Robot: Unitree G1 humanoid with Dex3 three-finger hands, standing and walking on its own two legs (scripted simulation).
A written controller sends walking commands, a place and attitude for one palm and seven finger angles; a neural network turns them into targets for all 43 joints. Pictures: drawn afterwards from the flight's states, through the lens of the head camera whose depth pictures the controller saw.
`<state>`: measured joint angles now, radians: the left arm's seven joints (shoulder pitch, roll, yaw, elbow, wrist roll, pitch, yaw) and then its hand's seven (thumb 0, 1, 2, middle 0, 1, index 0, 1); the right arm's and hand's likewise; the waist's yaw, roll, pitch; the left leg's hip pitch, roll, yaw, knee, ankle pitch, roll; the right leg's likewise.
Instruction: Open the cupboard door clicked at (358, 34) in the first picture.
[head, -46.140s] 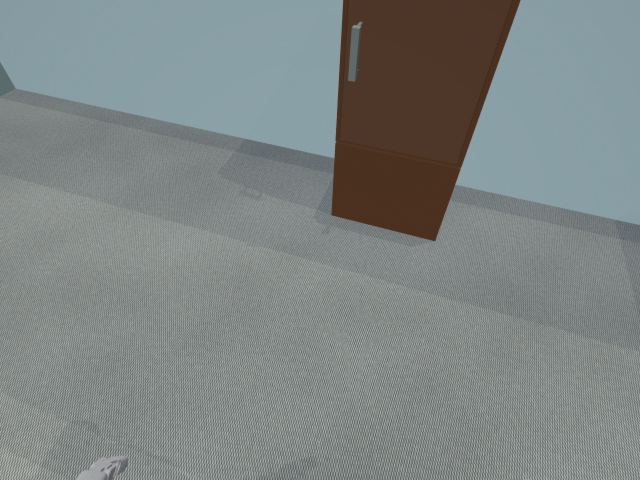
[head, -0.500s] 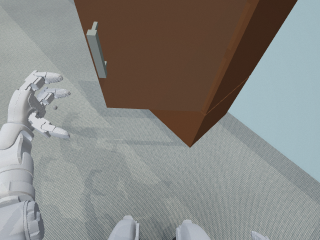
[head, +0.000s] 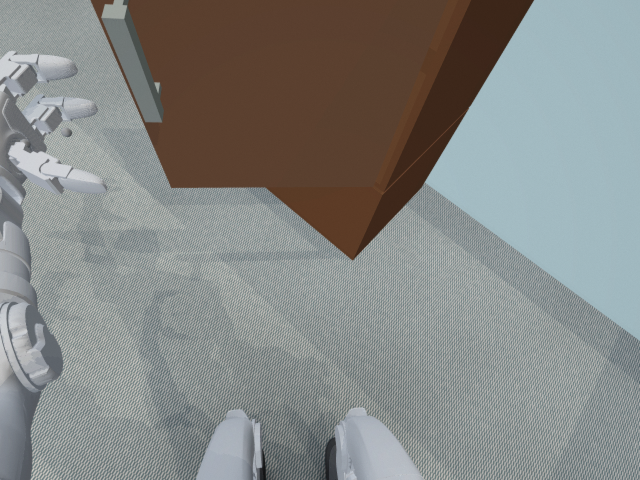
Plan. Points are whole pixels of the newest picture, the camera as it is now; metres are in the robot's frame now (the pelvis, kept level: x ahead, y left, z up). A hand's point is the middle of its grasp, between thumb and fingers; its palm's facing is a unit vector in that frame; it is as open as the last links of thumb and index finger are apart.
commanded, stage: move the hooked fingers beside the handle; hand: left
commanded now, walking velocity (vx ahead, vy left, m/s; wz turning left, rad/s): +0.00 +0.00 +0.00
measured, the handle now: (139, 59) +0.63 +0.21 +0.08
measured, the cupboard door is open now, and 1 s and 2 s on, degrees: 46 46 46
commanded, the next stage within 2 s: slide the fingers in behind the handle in 1.60 s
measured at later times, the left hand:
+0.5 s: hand (79, 77) +0.57 +0.26 +0.09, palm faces +0.00 -1.00 +0.00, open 14.0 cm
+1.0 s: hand (84, 87) +0.57 +0.26 +0.08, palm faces +0.00 -1.00 +0.02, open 14.0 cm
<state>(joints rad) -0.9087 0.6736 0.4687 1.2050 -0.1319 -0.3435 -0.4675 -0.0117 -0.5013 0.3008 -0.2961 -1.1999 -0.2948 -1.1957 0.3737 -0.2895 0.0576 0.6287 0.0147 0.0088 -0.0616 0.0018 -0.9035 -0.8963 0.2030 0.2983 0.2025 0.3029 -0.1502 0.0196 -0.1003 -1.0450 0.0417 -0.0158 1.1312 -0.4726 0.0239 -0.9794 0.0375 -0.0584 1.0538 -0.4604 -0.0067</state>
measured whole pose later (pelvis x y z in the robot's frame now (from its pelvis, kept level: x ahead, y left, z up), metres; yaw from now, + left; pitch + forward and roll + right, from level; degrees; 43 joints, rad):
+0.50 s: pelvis +0.00 +0.01 -0.01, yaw -2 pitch +28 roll -6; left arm -1.19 0.86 0.48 1.34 -0.03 -0.27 -0.43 -0.01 -0.50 0.30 -0.30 -1.20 -0.29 -1.20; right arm 0.42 -0.28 0.10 0.61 -0.01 0.06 -0.05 0.00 -0.90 -0.90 0.20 0.30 0.20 0.30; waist -0.25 0.04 -0.08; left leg -1.19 0.06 -0.03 1.19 -0.49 0.03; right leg -1.10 0.05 -0.07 1.06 -0.45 0.00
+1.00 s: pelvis +0.02 +0.02 +0.00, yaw -1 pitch +27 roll -7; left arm -1.11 0.76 0.46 1.29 -0.05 -0.28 -0.40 -0.01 -0.50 0.30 -0.30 -1.20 -0.29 -1.20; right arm 0.42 -0.27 0.09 0.60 -0.02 0.08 -0.03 0.00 -0.90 -0.90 0.20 0.30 0.20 0.30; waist -0.23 0.03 -0.10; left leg -1.13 0.05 -0.04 1.15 -0.50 0.04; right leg -1.03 0.05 -0.08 1.01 -0.46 0.01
